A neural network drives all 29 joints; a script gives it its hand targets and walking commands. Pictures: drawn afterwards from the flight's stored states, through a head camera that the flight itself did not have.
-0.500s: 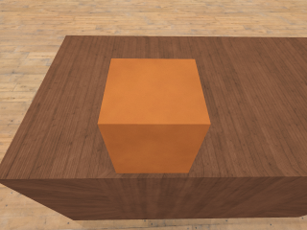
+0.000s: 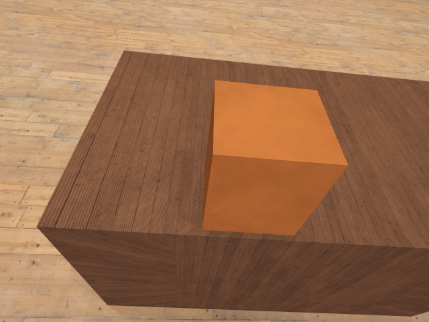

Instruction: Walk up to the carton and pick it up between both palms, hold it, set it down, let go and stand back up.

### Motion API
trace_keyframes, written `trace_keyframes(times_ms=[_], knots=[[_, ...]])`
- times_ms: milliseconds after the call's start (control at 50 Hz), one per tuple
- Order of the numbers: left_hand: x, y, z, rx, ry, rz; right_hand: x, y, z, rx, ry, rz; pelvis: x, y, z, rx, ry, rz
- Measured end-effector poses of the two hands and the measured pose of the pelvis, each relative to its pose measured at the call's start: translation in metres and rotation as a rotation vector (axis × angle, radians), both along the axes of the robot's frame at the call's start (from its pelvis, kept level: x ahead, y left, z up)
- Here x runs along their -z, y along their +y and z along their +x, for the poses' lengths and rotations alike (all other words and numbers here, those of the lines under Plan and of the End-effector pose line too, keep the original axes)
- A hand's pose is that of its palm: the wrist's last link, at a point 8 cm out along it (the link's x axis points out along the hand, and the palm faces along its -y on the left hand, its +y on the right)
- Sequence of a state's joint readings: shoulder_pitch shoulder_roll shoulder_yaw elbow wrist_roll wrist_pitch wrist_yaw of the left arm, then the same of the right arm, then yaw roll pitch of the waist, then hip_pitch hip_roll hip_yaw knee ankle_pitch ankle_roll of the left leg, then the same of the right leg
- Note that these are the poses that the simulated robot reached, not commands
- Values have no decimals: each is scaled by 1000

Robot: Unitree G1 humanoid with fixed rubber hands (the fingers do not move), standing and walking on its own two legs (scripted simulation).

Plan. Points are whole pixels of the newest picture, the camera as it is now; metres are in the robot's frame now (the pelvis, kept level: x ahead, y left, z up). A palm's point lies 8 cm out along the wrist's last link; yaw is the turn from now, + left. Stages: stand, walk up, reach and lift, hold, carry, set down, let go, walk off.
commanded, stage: walk up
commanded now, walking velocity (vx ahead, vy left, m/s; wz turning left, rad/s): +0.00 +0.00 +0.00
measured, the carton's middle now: (257, 162) +0.41 -0.07 +0.06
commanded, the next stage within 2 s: stand in 0.30 s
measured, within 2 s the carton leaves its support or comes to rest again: neither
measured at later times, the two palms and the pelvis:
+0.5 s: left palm out of the picture -0.03 +0.21 -0.15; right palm out of the picture -0.04 -0.20 -0.14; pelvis -0.01 +0.01 +0.00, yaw +0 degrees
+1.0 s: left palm (102, 319) +0.13 +0.20 -0.09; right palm out of the picture +0.14 -0.20 -0.09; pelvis -0.04 +0.00 -0.01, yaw -2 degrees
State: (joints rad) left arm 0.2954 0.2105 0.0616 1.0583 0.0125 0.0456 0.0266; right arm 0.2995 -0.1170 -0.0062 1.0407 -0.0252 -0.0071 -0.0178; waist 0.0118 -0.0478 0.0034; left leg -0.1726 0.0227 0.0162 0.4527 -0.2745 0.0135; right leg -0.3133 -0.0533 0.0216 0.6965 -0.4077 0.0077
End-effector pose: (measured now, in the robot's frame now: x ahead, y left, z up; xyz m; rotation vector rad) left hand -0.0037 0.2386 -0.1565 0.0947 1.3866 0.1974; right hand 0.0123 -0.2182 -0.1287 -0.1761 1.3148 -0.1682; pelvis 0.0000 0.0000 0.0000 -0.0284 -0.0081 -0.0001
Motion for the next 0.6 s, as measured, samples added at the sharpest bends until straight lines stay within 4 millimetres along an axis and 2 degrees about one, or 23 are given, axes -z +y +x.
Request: trace_keyframes(times_ms=[80, 180, 320, 440, 600], knots=[[-1, -5, -7, 2, 19, -36, -3, 14, -14, 8, 30, 5, -4, 8, -2, 4, 6, 6], [0, -9, -18, 16, 61, -27, 9, 22, -24, 27, 52, 32, 1, 12, -4, 17, 3, 40], [-11, -15, -22, 46, 65, -16, 17, 25, -34, 60, 67, 69, -2, 14, -6, 11, -16, 27], [-10, -21, -25, 40, 54, -26, 17, 23, -45, 55, 100, 67, -2, 13, -9, 6, -22, 27], [-7, -29, -39, 38, 86, -46, 15, 23, -55, 49, 120, 63, -3, 11, -12, 1, -27, 27]])
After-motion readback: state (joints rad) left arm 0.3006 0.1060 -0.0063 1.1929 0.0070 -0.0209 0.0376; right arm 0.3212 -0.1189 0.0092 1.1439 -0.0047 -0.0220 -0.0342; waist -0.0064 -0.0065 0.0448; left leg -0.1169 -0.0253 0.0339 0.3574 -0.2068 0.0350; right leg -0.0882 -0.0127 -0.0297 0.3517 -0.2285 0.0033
